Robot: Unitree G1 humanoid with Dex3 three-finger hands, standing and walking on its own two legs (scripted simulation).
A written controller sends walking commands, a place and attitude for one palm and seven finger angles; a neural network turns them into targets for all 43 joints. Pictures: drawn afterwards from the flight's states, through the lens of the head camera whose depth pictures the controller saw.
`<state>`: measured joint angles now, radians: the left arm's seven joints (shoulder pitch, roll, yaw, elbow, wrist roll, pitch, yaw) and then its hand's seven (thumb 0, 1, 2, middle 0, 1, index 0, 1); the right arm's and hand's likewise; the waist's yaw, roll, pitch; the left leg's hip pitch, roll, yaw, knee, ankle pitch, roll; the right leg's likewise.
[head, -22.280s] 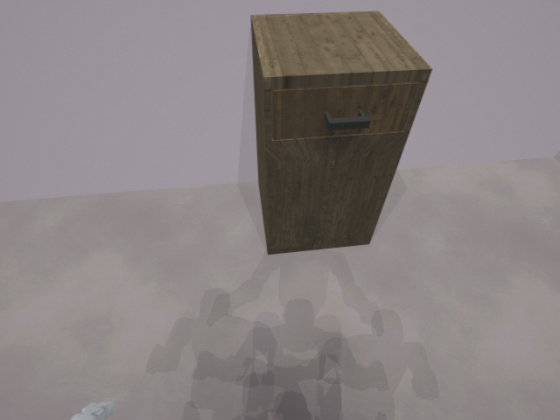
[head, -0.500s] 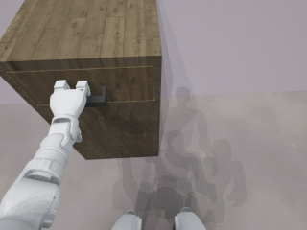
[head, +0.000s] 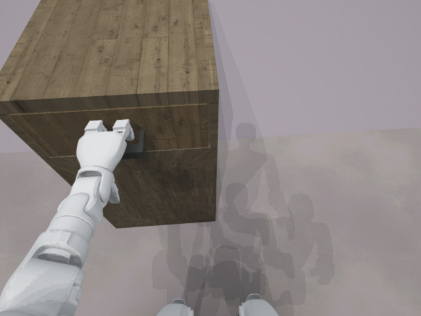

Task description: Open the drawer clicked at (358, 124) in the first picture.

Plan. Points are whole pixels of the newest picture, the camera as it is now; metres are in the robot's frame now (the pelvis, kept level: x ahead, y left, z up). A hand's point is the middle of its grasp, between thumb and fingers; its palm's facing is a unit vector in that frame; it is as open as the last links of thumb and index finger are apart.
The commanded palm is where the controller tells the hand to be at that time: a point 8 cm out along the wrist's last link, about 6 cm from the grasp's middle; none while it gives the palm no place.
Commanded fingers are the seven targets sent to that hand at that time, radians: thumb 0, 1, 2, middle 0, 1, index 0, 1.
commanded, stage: lift the fingers back up to retry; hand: left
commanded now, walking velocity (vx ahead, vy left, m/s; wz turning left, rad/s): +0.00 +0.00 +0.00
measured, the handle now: (119, 144) +0.48 +0.22 -0.02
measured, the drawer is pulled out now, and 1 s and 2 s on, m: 0.00 0.00 0.00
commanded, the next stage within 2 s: re-aim the fingers above the handle in 0.46 s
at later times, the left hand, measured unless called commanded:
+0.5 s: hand (103, 155) +0.42 +0.22 +0.03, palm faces -0.09 -0.05 -0.99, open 13.8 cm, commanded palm +0.40 +0.23 +0.10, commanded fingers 0.00 -0.50 0.30 -0.30 -1.20 -0.30 -1.20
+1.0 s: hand (112, 153) +0.42 +0.21 +0.04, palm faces -0.05 -0.07 -1.00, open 13.8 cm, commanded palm +0.39 +0.23 +0.10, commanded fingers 0.00 -0.50 0.30 -0.30 -1.20 -0.30 -1.20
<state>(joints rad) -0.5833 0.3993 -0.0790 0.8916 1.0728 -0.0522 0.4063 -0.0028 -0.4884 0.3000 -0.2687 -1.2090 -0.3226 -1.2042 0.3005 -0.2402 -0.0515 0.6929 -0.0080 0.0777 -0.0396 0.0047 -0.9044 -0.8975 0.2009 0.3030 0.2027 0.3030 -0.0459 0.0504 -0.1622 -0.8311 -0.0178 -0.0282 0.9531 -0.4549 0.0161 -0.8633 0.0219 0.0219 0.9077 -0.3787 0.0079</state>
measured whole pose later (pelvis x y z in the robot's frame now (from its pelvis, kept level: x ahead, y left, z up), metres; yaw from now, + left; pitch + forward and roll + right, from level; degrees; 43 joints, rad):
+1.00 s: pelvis +0.02 +0.00 +0.03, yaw +0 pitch +14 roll +0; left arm -0.45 0.37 -0.08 0.73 1.06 -0.06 0.32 0.00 -0.49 0.30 -0.32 -1.20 -0.32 -1.20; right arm 0.27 -0.24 -0.05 0.68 0.00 0.11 -0.04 0.01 -0.90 -0.90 0.20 0.30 0.20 0.30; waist -0.02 0.05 -0.13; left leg -0.58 -0.02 -0.01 0.76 -0.41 0.02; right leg -0.63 0.02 0.04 0.74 -0.35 0.00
